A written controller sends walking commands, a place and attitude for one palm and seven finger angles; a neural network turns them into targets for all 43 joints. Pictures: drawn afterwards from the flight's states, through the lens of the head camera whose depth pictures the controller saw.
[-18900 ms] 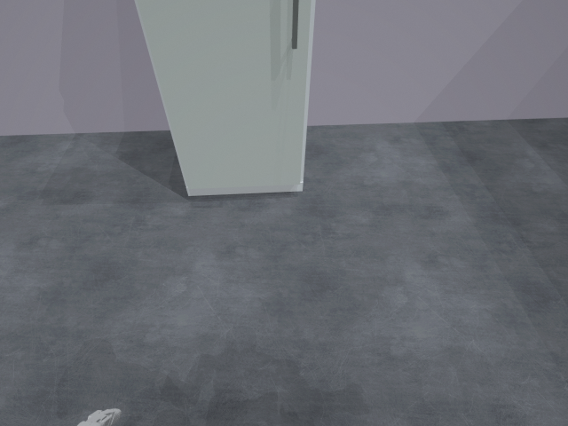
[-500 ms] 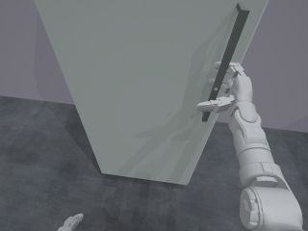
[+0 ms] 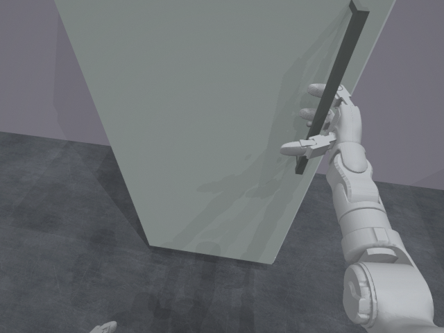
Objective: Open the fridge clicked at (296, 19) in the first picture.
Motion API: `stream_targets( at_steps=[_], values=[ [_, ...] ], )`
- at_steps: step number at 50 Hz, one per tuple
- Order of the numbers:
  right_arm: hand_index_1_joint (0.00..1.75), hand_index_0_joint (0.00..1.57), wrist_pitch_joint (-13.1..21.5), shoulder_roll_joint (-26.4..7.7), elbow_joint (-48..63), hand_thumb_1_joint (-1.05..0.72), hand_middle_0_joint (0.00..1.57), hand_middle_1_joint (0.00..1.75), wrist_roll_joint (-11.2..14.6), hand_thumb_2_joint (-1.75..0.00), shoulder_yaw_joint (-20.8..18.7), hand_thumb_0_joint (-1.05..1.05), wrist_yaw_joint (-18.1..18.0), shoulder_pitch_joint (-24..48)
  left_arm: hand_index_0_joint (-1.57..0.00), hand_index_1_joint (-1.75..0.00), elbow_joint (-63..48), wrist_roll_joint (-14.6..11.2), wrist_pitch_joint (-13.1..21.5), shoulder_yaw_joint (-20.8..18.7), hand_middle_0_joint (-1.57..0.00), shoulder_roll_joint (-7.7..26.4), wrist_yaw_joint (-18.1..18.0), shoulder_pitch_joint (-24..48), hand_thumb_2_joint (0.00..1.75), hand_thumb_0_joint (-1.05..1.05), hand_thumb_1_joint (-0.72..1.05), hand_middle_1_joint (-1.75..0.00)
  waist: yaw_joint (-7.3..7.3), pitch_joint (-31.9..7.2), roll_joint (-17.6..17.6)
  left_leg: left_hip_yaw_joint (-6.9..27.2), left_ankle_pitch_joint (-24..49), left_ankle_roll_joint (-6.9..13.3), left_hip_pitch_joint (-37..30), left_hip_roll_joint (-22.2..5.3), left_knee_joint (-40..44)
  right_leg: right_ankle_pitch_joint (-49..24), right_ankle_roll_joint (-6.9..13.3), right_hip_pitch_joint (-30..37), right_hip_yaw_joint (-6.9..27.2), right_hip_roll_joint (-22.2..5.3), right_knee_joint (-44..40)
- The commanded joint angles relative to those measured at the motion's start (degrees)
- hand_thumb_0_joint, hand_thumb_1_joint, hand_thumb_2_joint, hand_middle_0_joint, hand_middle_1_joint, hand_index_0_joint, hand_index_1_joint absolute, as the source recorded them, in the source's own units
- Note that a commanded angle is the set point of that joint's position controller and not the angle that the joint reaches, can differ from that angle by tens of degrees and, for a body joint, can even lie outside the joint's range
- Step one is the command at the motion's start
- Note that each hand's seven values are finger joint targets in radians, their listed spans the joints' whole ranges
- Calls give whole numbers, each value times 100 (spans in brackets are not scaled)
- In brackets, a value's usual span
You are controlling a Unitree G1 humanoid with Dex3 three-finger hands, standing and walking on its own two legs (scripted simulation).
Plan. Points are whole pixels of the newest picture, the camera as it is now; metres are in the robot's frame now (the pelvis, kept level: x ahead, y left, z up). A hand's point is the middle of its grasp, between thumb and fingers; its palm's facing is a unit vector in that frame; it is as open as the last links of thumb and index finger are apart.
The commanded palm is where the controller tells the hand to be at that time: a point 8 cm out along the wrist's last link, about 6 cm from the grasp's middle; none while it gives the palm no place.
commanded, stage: slide the fingers in behind the handle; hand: right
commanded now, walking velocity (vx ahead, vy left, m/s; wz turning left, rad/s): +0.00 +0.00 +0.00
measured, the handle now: (321, 105) +0.50 -0.13 +0.18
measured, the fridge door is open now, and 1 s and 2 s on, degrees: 0 0 3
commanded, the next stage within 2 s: grip the handle and tug to test in 0.08 s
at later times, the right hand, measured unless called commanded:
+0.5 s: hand (313, 125) +0.45 -0.11 +0.17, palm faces +0.04 +1.00 +0.02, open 11.5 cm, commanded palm +0.42 -0.16 +0.16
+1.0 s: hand (307, 124) +0.45 -0.10 +0.17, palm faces +0.02 +1.00 +0.03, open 5.0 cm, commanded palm +0.42 -0.15 +0.16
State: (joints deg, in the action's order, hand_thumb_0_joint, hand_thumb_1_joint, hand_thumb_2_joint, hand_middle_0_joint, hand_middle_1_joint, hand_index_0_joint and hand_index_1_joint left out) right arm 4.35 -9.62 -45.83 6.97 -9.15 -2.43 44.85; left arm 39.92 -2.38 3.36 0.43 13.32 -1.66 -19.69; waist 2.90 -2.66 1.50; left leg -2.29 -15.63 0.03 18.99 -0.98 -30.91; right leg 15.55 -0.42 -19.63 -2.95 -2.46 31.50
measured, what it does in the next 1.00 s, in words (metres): stands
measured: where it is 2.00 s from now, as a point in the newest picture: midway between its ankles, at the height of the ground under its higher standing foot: outside the picture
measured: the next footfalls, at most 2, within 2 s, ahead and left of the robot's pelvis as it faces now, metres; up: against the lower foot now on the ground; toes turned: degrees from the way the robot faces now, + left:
none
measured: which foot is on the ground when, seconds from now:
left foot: down 0.00-1.00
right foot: down 0.00-1.00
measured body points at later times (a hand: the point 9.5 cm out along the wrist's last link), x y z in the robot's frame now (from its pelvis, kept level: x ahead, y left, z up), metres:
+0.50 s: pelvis +0.00 +0.00 +0.00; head +0.02 +0.01 +0.45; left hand +0.10 +0.25 -0.11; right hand +0.44 -0.16 +0.17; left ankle +0.00 +0.12 -0.73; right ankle +0.00 -0.12 -0.73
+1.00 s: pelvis +0.01 +0.00 +0.00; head +0.02 +0.01 +0.45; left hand +0.10 +0.25 -0.12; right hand +0.44 -0.15 +0.17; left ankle +0.00 +0.12 -0.73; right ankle +0.00 -0.12 -0.73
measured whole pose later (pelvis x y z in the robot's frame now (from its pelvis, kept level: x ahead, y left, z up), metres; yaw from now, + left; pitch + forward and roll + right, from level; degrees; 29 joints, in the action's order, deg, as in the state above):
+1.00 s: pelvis +0.01 +0.00 +0.00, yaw +0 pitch +3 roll +0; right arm 2.1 -8.9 -43.3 7.0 -9.2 -2.3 43.4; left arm 39.1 -2.3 2.5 0.8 13.0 -2.2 -17.8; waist 2.8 -2.6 1.4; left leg -2.0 -15.6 -0.1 17.6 -0.9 -29.8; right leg 15.7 -0.4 -18.2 -3.2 -2.5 30.6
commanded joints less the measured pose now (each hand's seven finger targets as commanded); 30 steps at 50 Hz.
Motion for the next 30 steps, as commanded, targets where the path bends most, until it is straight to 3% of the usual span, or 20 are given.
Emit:
stream_targets(
  at_steps=[1, 4, 5, 6, 9, 10, 12, 14, 15, 17, 19, 20, 21, 24, 25, 27, 28, 29, 30],
  values=[
    [120, 30, 275, -792, 1366, 50, 30, 120, -34, -30, -31, 0, -48, 2887, -20, -30, -698, -1, 241, -218, -20, 739, -82, 235, 90, 0, 90, -30, 20, -1644, -370, -13, 1610, 94, -497, 217, 382, -1231, 218, 833, 143, 177, -331],
    [120, 30, 229, -682, 1410, 50, 30, 120, -47, -30, 60, 0, -109, 3148, -20, -30, -677, 2, 250, -206, -20, 710, -105, 279, 90, 0, 90, -30, 59, -1583, -177, -10, 1337, 101, -339, 212, 431, -1020, 208, 890, 163, 190, -351],
    [120, 30, 256, -822, 1407, 50, 30, 120, -49, -30, -55, 0, -160, 3197, -20, -30, -672, 26, 246, -219, -20, 740, -121, 231, 90, 0, 90, -30, 54, -1693, -394, -16, 1343, 94, -456, 207, 430, -1065, 221, 897, 186, 184, -352],
    [120, 30, 264, -788, 1415, 50, 30, 120, -45, -30, -52, 0, -168, 3150, -20, -30, -679, 16, 255, -208, -20, 713, -121, 281, 90, 0, 90, -30, 17, -1738, -259, 10, 1380, 98, -451, 203, 422, -1080, 215, 924, 165, 186, -359],
    [120, 30, 314, -898, 1360, 50, 30, 120, -45, -30, -160, 0, -151, 3136, -20, -30, -648, 40, 278, -206, -20, 718, -130, 255, 90, 0, 90, -30, 6, -1834, -380, 23, 1574, 88, -550, 198, 402, -1177, 222, 919, 132, 199, -333],
    [121, 30, 318, -1018, 1226, 45, 30, 121, -56, -32, -267, 0, -145, 2871, -20, -30, -654, 45, 249, -214, -20, 749, -134, 230, 90, 0, 90, -30, -47, -1858, -534, 16, 1599, 90, -648, 198, 399, -1223, 230, 857, 137, 196, -323],
    [122, 32, 296, -907, 1223, 36, 32, 122, -57, -36, -182, 0, -94, 2824, -20, -30, -692, 31, 243, -195, -20, 714, -127, 289, 90, 0, 90, -30, -48, -1784, -407, 28, 1731, 82, -640, 186, 387, -1254, 226, 826, 94, 208, -333],
    [123, 32, 250, -819, 1176, 27, 32, 123, -48, -40, -82, 0, -38, 2884, -20, -30, -708, 15, 226, -191, -20, 718, -126, 297, 90, 0, 90, -30, 2, -1658, -332, 29, 1636, 78, -518, 186, 420, -1154, 222, 823, 85, 205, -333],
    [124, 33, 243, -901, 1101, 22, 33, 124, -54, -42, -116, 0, -31, 2900, -20, -30, -694, 17, 208, -195, -20, 746, -131, 258, 90, 0, 90, -30, 21, -1641, -466, 21, 1620, 78, -583, 178, 441, -1155, 233, 782, 100, 206, -326],
    [125, 34, 246, -877, 1289, 13, 34, 125, -21, -46, -104, 0, 4, 2923, -20, -30, -740, 2, 198, -197, -20, 727, -131, 312, 90, 0, 90, -30, -14, -1786, -283, 39, 1736, 92, -608, 183, 405, -1250, 227, 882, 92, 214, -319],
    [127, 35, 243, -809, 1367, 3, 35, 127, 27, -50, -52, 0, 30, 2994, -20, -30, -745, 3, 211, -193, -20, 721, -134, 303, 90, 0, 90, -30, 18, -1801, -335, 22, 1787, 87, -608, 193, 399, -1292, 228, 907, 108, 209, -309],
    [127, 35, 262, -930, 1348, -1, 35, 127, 20, -52, -161, 0, 14, 2926, -20, -30, -741, 11, 203, -217, -20, 741, -140, 276, 90, 0, 90, -30, 4, -1818, -465, 16, 1797, 84, -683, 184, 404, -1334, 238, 898, 105, 205, -289],
    [128, 36, 268, -862, 1470, -6, 36, 128, 34, -54, -114, 0, 35, 2887, -20, -30, -769, 1, 208, -203, -20, 721, -133, 322, 90, 0, 90, -30, -25, -1876, -271, 31, 1886, 92, -668, 186, 379, -1405, 236, 944, 95, 213, -291],
    [130, 38, 259, -688, 1489, -20, 38, 130, -2, -60, 106, 0, 56, 3057, -20, -30, -729, -8, 202, -199, -20, 706, -134, 324, 90, 0, 90, -30, 58, -1755, -165, -1, 1760, 102, -505, 195, 383, -1343, 214, 1008, 133, 203, -298],
    [131, 38, 238, -649, 1424, -25, 38, 131, 27, -62, 105, 0, 44, 2944, -20, -30, -743, 1, 202, -211, -20, 719, -134, 298, 90, 0, 90, -30, 53, -1729, -364, -5, 1752, 89, -555, 192, 408, -1345, 234, 962, 132, 205, -272],
    [132, 39, 212, -848, 1420, -34, 39, 132, 48, -66, -64, 0, 39, 3043, -20, -30, -713, -6, 200, -206, -20, 736, -145, 322, 90, 0, 90, -30, 21, -1789, -226, 15, 1706, 93, -534, 190, 408, -1287, 224, 971, 145, 212, -299],
    [133, 40, 210, -879, 1396, -39, 40, 133, 46, -68, -92, 0, 28, 3054, -20, -30, -689, 1, 190, -198, -20, 738, -153, 301, 90, 0, 90, -30, 24, -1783, -368, -5, 1711, 100, -575, 198, 401, -1302, 224, 952, 165, 212, -313],
    [133, 40, 212, -775, 1473, -43, 40, 133, 45, -70, -11, 0, 38, 3060, -20, -30, -724, 1, 201, -201, -20, 717, -149, 341, 90, 0, 90, -30, 17, -1840, -180, 18, 1727, 99, -551, 191, 397, -1312, 221, 999, 139, 220, -298],
    [134, 41, 243, -862, 1505, -48, 41, 134, 22, -72, -78, 0, 7, 3012, -20, -30, -709, 22, 196, -211, -20, 735, -147, 292, 90, 0, 90, -30, -5, -1928, -274, -11, 1786, 113, -670, 178, 373, -1446, 216, 1009, 165, 211, -285]
  ],
)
